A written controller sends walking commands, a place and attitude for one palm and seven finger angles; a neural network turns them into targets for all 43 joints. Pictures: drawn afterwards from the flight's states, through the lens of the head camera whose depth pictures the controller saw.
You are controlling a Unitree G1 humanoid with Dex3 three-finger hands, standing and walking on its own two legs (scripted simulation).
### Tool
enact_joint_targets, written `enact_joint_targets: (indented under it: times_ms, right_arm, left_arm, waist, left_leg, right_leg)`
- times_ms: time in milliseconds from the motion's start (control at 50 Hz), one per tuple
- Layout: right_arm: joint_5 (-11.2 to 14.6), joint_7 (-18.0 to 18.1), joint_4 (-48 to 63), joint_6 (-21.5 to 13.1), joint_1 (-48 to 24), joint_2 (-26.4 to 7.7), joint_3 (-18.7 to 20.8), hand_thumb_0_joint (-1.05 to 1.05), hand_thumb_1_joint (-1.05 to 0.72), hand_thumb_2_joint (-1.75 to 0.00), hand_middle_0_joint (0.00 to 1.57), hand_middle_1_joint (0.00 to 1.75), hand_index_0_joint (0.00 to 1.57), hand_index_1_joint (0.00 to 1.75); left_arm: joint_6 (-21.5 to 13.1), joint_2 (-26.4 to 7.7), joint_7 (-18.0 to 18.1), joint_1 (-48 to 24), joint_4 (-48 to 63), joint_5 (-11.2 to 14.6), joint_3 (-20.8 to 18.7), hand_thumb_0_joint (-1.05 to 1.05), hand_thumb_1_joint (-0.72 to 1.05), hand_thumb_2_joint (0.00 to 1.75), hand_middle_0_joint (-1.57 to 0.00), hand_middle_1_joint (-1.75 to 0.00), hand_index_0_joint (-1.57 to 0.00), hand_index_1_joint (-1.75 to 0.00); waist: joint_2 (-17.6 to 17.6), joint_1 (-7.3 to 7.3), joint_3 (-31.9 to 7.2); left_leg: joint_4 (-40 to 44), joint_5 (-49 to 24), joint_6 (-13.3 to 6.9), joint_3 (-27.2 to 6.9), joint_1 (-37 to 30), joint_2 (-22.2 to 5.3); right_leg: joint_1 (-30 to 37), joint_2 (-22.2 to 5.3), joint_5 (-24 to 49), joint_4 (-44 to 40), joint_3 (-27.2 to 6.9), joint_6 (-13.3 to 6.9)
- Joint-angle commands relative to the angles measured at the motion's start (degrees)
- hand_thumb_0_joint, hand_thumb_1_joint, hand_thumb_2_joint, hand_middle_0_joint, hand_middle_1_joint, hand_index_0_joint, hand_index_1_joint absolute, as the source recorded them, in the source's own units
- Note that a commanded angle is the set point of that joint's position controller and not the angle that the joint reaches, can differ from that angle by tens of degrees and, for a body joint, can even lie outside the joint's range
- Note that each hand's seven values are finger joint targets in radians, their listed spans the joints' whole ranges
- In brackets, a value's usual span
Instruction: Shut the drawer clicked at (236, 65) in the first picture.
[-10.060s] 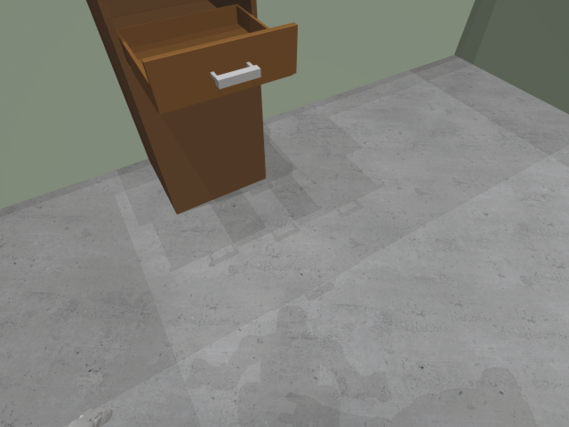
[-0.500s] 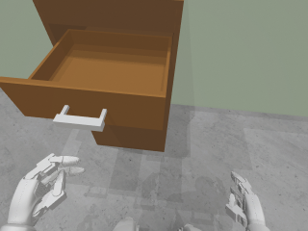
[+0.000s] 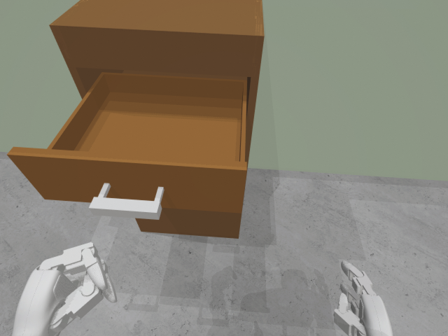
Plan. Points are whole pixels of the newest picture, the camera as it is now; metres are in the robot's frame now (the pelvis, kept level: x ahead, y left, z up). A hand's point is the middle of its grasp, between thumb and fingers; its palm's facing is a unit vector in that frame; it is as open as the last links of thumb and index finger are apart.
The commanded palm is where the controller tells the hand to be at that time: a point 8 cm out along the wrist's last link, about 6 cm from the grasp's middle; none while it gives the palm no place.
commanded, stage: raise the hand and make a fist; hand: left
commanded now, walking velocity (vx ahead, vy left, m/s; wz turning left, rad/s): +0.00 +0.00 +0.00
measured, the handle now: (129, 198) +0.34 +0.21 +0.05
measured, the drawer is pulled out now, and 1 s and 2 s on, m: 0.30 0.30 0.30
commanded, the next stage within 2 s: bring the fist close to the handle in 0.78 s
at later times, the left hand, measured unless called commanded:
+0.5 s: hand (99, 282) +0.16 +0.17 +0.14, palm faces +0.05 -0.99 -0.10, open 3.2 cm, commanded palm +0.11 +0.22 +0.15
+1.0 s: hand (94, 280) +0.17 +0.18 +0.13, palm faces +0.09 -0.99 -0.10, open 3.3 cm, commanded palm +0.12 +0.23 +0.14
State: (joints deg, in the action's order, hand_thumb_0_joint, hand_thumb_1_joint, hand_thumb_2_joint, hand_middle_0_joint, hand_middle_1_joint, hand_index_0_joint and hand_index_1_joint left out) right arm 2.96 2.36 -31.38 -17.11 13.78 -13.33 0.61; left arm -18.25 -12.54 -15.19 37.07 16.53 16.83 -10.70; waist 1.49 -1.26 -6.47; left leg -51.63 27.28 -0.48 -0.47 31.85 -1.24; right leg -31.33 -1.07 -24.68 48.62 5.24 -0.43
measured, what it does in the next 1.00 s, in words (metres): stands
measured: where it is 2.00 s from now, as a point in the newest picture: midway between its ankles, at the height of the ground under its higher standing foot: outside the picture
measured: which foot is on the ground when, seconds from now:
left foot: down 0.00-1.00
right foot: down 0.00-1.00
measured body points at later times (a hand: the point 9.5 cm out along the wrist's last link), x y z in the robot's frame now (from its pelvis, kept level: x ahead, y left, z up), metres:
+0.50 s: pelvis +0.00 +0.00 +0.01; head -0.01 -0.01 +0.46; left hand +0.15 +0.22 +0.15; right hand +0.20 -0.20 -0.04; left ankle -0.01 +0.11 -0.70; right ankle +0.00 -0.12 -0.70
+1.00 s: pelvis +0.00 -0.03 +0.02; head -0.01 -0.05 +0.47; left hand +0.16 +0.23 +0.14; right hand +0.20 -0.25 -0.03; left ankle -0.01 +0.11 -0.70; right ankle +0.00 -0.12 -0.70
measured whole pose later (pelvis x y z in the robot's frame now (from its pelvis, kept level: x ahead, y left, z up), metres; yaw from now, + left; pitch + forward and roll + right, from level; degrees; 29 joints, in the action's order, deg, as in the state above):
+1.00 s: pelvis +0.00 -0.03 +0.02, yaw +0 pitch +3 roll -1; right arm 4.0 4.5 -34.7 -21.8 14.1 -14.0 -1.8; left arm -9.0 -14.2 -16.2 33.5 17.1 19.0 -14.8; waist 3.5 -3.0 -5.7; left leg -41.6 23.2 1.5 -1.0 21.1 -2.4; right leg -21.2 0.5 -21.6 40.1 5.8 -2.1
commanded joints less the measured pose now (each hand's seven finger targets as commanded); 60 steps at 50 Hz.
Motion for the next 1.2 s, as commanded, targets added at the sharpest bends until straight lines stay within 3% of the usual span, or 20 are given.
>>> enact_joint_targets:
  times_ms: [0, 20, 60, 120, 160, 220, 260, 320, 360, 440, 620, 700, 740, 940, 1040, 1060, 1100, 1180]
  right_arm:
    - [0.4, 0.0, 10.6, -3.4, -5.0, -5.3, 1.4, 0.0, -0.9, -0.9, 0.2, 0.3, 0.2, 0.3]
    - [0.3, 0.1, 10.2, -2.9, -5.7, -5.6, 1.2, 0.0, -0.9, -0.9, 0.2, 0.3, 0.2, 0.3]
    - [0.4, -0.1, 11.2, -2.8, -5.1, -5.3, 0.8, 0.0, -0.9, -0.9, 0.2, 0.3, 0.2, 0.3]
    - [0.3, -0.3, 11.0, -2.9, -5.6, -5.3, 0.3, 0.0, -0.9, -0.9, 0.2, 0.3, 0.2, 0.3]
    - [0.4, -0.5, 11.5, -2.9, -5.2, -4.8, 0.1, 0.0, -0.9, -0.9, 0.2, 0.3, 0.2, 0.3]
    - [0.4, -0.4, 11.3, -3.1, -6.2, -5.1, -0.4, 0.0, -0.9, -0.9, 0.2, 0.3, 0.2, 0.3]
    - [0.5, -0.4, 11.7, -3.5, -5.6, -5.1, -0.7, 0.0, -0.9, -0.9, 0.2, 0.3, 0.2, 0.3]
    - [0.7, -0.1, 11.2, -3.8, -6.5, -5.1, -0.8, 0.0, -0.9, -0.9, 0.2, 0.3, 0.2, 0.3]
    - [0.8, -0.1, 11.6, -4.4, -6.2, -4.7, -1.1, 0.0, -0.9, -0.9, 0.2, 0.3, 0.2, 0.3]
    - [1.1, 0.5, 10.5, -4.2, -6.6, -4.9, -1.0, 0.0, -0.9, -0.9, 0.2, 0.3, 0.2, 0.3]
    - [1.1, 1.4, 9.4, -6.4, -6.6, -5.2, -0.8, 0.0, -0.9, -0.9, 0.2, 0.3, 0.2, 0.3]
    - [1.3, 2.0, 8.4, -7.2, -6.3, -5.4, -0.5, 0.0, -0.9, -0.9, 0.2, 0.3, 0.2, 0.3]
    - [1.4, 1.9, 8.4, -7.8, -6.7, -5.3, -0.7, 0.0, -0.9, -0.9, 0.2, 0.3, 0.2, 0.3]
    - [1.1, 2.8, 6.0, -8.5, -6.2, -5.8, -0.3, 0.0, -0.9, -0.9, 0.2, 0.3, 0.2, 0.3]
    - [0.7, 2.3, 5.8, -8.6, -6.0, -6.1, 0.1, 0.0, -0.9, -0.9, 0.2, 0.3, 0.2, 0.3]
    - [0.5, 2.1, 5.9, -8.8, -6.0, -6.3, -0.1, 0.0, -0.9, -0.9, 0.2, 0.3, 0.2, 0.3]
    - [0.4, 2.1, 5.4, -8.6, -5.7, -6.5, 0.3, 0.0, -0.9, -0.9, 0.2, 0.3, 0.2, 0.3]
    - [0.1, 1.7, 5.5, -8.0, -5.6, -6.6, 0.5, 0.0, -0.9, -0.9, 0.2, 0.3, 0.2, 0.3]
  left_arm:
    - [-0.2, -5.6, 1.6, 1.7, 15.5, 0.2, -2.9, 0.0, 0.9, 0.9, -1.34, -1.53, -1.34, -1.53]
    - [0.8, -6.7, 2.3, 1.8, 15.2, -0.4, -3.7, 0.0, 0.9, 0.9, -1.36, -1.56, -1.36, -1.56]
    - [2.4, -4.5, 2.4, 1.6, 18.3, -0.7, -0.8, 0.0, 0.9, 0.9, -1.4, -1.6, -1.4, -1.6]
    - [4.0, -6.0, 3.4, 1.2, 20.8, -1.2, -1.8, 0.0, 0.9, 0.9, -1.4, -1.6, -1.4, -1.6]
    - [5.0, -4.6, 3.6, 3.0, 22.9, -1.3, -0.6, 0.0, 0.9, 0.9, -1.4, -1.6, -1.4, -1.6]
    - [6.3, -4.6, 4.2, 1.3, 24.2, -1.6, 0.0, 0.0, 0.9, 0.9, -1.4, -1.6, -1.4, -1.6]
    - [7.2, -3.8, 4.5, 0.3, 26.4, -1.9, 1.7, 0.0, 0.9, 0.9, -1.4, -1.6, -1.4, -1.6]
    - [8.5, -6.0, 5.3, 0.9, 26.6, -2.3, -0.9, 0.0, 0.9, 0.9, -1.4, -1.6, -1.4, -1.6]
    - [9.0, -4.6, 5.2, 0.3, 28.8, -2.2, 1.0, 0.0, 0.9, 0.9, -1.4, -1.6, -1.4, -1.6]
    - [10.5, -5.3, 5.0, 1.9, 23.8, -1.5, -1.4, 0.0, 0.9, 0.9, -1.4, -1.6, -1.4, -1.6]
    - [7.4, -7.9, 4.0, -1.8, 22.8, 0.5, -4.8, 0.0, 0.9, 0.9, -1.4, -1.6, -1.4, -1.6]
    - [6.7, -9.5, 2.4, -2.8, 18.4, 1.6, -7.6, 0.0, 0.9, 0.9, -1.4, -1.6, -1.4, -1.6]
    - [6.3, -8.6, 1.4, -2.8, 18.7, 1.9, -6.7, 0.0, 0.9, 0.9, -1.4, -1.6, -1.4, -1.6]
    - [5.9, -9.7, -1.1, -5.7, 9.3, 3.6, -10.3, 0.0, 0.9, 0.9, -1.4, -1.6, -1.4, -1.6]
    - [3.2, -9.5, -2.5, -8.1, 9.6, 3.0, -9.0, 0.0, 0.9, 0.9, -1.4, -1.6, -1.4, -1.6]
    - [2.6, -8.2, -2.6, -9.7, 10.3, 3.1, -7.2, 0.0, 0.9, 0.9, -1.4, -1.6, -1.4, -1.6]
    - [1.9, -9.0, -2.5, -9.8, 7.7, 2.9, -8.2, 0.0, 0.9, 0.9, -1.4, -1.6, -1.4, -1.6]
    - [1.1, -6.9, -1.6, -11.7, 7.4, 1.9, -5.3, 0.0, 0.9, 0.9, -1.4, -1.6, -1.4, -1.6]
  waist:
    - [2.7, -0.85, -4.7]
    - [1.5, -0.9, -3.8]
    - [2.6, -0.92, -3.8]
    - [2.5, -1.23, -3.6]
    - [2.0, -1.46, -4.5]
    - [0.5, -1.0, -2.0]
    - [1.8, -0.92, -2.0]
    - [1.6, -1.67, -1.9]
    - [2.7, -1.5, -2.0]
    - [-1.0, -1.81, 0.1]
    - [0.5, -1.7, 0.0]
    - [-1.6, -1.91, 0.0]
    - [0.5, -1.84, -0.3]
    - [-4.4, -1.61, 0.8]
    - [-0.1, -1.17, -2.1]
    - [0.1, -0.7, -1.9]
    - [-2.0, -0.59, -1.6]
    - [-0.3, 0.0, -1.6]
  left_leg:
    - [10.4, -18.3, -0.2, -1.8, -5.0, 0.9]
    - [10.7, -18.3, -0.4, -2.1, -5.0, 0.8]
    - [11.3, -18.8, -0.2, -1.9, -6.3, 0.7]
    - [11.9, -20.1, 0.1, -2.4, -7.3, 0.4]
    - [12.2, -21.6, 0.3, -2.2, -8.2, 0.3]
    - [13.1, -18.9, 0.2, -2.6, -7.9, 0.2]
    - [13.8, -17.6, 0.2, -2.5, -8.4, 0.3]
    - [14.5, -16.9, 0.2, -2.6, -8.8, 0.2]
    - [14.9, -17.6, 0.2, -2.3, -9.6, 0.4]
    - [15.6, -15.4, 0.1, -1.7, -8.5, 0.6]
    - [14.8, -14.0, -0.5, -0.6, -9.4, 1.4]
    - [14.4, -14.1, -0.6, -0.2, -8.9, 1.6]
    - [14.5, -15.0, -0.6, 0.0, -9.8, 1.7]
    - [13.9, -15.4, -0.5, -0.2, -8.5, 1.9]
    - [13.5, -17.6, -0.6, 0.2, -9.6, 2.2]
    - [13.5, -17.6, -0.7, 0.1, -9.7, 2.2]
    - [13.1, -17.3, -0.7, -0.1, -8.8, 2.2]
    - [13.2, -16.2, -0.8, -0.2, -8.4, 2.2]
  right_leg:
    - [5.9, 1.8, 13.6, -6.5, 0.5, -0.7]
    - [6.1, 1.9, 13.6, -7.0, 0.5, -0.7]
    - [6.3, 2.0, 13.8, -7.1, 0.8, -0.7]
    - [7.4, 2.0, 14.6, -7.4, 1.1, -0.8]
    - [7.9, 2.0, 15.8, -7.5, 1.4, -0.7]
    - [7.8, 2.2, 14.0, -8.3, 1.6, -0.6]
    - [7.7, 2.0, 12.9, -8.8, 1.5, -0.6]
    - [9.1, 2.0, 12.2, -9.8, 1.2, -0.8]
    - [9.6, 1.7, 13.2, -10.0, 1.3, -0.7]
    - [10.1, 1.9, 12.3, -11.7, 0.9, -0.6]
    - [11.1, 1.4, 11.1, -14.8, -1.7, -0.3]
    - [11.8, 0.8, 10.4, -16.6, -3.9, 0.1]
    - [12.5, 0.6, 12.2, -16.7, -4.0, 0.1]
    - [12.9, -0.2, 14.4, -18.4, -6.5, 1.4]
    - [13.4, -0.1, 17.9, -16.5, -5.6, 1.0]
    - [12.7, 0.0, 17.5, -16.0, -5.1, 0.8]
    - [12.0, 0.3, 16.7, -15.6, -4.8, 0.8]
    - [10.0, 0.7, 14.2, -14.2, -3.1, 0.3]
